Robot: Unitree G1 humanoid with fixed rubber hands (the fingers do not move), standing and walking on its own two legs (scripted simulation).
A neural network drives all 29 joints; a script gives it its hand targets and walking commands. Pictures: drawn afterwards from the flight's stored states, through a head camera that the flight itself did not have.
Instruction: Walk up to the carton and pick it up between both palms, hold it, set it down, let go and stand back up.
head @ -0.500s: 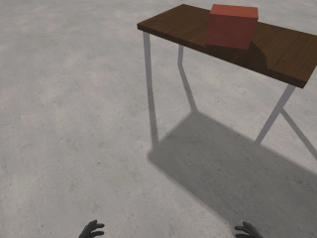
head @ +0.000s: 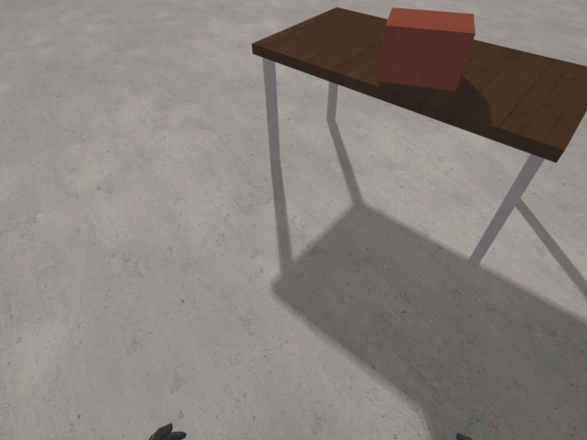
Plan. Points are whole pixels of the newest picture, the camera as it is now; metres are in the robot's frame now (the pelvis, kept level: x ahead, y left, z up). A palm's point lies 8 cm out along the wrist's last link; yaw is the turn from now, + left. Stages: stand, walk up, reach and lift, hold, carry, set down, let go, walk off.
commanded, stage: stand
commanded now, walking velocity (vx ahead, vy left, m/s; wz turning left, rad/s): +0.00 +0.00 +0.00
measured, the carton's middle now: (423, 48) +1.35 -0.43 -0.03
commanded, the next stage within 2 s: walk up in 1.32 s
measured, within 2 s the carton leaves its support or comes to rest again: neither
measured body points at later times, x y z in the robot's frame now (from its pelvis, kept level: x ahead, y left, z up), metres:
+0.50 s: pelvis +0.01 +0.00 +0.00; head +0.02 +0.01 +0.45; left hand +0.10 +0.24 -0.12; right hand +0.09 -0.23 -0.13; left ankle +0.01 +0.12 -0.73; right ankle +0.02 -0.12 -0.73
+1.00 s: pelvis +0.01 +0.00 +0.01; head +0.02 +0.00 +0.46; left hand +0.03 +0.23 -0.14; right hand +0.03 -0.23 -0.14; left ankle +0.01 +0.12 -0.73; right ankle +0.02 -0.12 -0.73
